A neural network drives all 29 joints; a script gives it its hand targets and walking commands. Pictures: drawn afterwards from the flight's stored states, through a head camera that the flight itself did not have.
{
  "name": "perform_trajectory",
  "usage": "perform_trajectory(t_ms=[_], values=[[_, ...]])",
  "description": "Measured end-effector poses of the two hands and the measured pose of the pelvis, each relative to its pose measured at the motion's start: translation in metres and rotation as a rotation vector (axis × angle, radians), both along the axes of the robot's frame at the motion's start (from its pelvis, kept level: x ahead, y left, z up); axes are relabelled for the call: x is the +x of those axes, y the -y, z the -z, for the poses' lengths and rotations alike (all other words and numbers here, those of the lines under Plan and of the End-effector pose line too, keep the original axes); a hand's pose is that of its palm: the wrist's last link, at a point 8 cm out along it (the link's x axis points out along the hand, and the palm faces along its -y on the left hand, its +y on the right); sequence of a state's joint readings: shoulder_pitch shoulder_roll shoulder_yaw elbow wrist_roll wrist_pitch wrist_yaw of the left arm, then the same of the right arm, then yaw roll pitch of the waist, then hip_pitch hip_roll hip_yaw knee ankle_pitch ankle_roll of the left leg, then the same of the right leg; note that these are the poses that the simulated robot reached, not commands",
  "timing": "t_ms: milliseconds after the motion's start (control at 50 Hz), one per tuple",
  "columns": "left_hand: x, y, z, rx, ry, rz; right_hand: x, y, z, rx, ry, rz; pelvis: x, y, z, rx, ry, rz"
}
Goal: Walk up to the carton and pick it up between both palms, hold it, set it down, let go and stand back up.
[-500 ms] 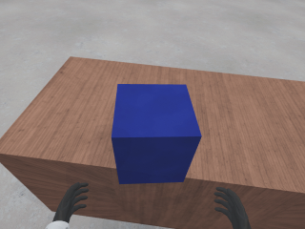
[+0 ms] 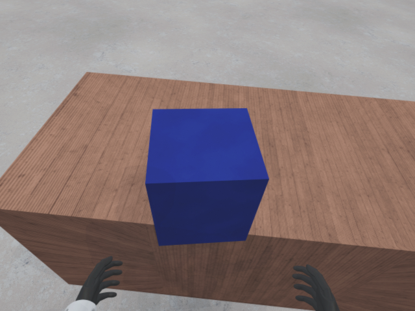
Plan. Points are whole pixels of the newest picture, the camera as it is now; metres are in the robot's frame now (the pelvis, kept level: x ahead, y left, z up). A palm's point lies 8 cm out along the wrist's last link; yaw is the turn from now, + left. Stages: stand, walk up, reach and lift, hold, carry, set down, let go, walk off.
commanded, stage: set down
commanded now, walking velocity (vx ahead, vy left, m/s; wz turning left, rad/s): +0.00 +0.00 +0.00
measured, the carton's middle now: (201, 178) +0.40 +0.03 +0.01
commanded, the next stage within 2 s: let go in 0.18 s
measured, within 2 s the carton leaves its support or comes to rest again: neither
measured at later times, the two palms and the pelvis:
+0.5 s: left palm (93, 297) +0.16 +0.22 -0.08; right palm out of the picture +0.16 -0.23 -0.07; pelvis +0.00 +0.00 +0.00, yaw +0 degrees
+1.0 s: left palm out of the picture +0.12 +0.24 -0.11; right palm out of the picture +0.06 -0.26 -0.12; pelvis -0.01 +0.00 -0.01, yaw -2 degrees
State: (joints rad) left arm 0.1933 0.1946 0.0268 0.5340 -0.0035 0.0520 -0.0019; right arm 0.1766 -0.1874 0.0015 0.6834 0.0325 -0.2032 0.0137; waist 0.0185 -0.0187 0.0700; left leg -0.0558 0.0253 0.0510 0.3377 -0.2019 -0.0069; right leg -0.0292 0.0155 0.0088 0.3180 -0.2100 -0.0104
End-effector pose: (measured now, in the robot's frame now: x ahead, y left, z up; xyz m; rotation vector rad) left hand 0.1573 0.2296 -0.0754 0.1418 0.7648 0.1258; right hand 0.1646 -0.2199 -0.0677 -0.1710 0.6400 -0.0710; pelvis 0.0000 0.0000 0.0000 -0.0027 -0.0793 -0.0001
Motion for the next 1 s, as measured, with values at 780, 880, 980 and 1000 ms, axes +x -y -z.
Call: perform_trajectory(t_ms=[780, 880, 980, 1000], values=[[-0.005, 0.0, 0.009, 0.054, -0.042, 0.069, -0.029, 0.026, 0.023, -0.067, -0.184, 0.04, -0.008, 0.0, 0.005, -0.006, -0.039, 0.02], [-0.025, -0.011, 0.023, 0.067, -0.104, 0.07, -0.07, 0.038, 0.042, -0.077, -0.34, 0.093, -0.011, -0.001, 0.009, -0.009, -0.079, 0.03], [-0.036, -0.011, 0.032, 0.062, -0.147, 0.084, -0.099, 0.039, 0.05, -0.073, -0.404, 0.13, -0.012, -0.004, 0.011, -0.006, -0.094, 0.041], [-0.037, -0.01, 0.033, 0.061, -0.15, 0.088, -0.104, 0.038, 0.05, -0.071, -0.412, 0.135, -0.012, -0.005, 0.011, -0.006, -0.095, 0.042]])
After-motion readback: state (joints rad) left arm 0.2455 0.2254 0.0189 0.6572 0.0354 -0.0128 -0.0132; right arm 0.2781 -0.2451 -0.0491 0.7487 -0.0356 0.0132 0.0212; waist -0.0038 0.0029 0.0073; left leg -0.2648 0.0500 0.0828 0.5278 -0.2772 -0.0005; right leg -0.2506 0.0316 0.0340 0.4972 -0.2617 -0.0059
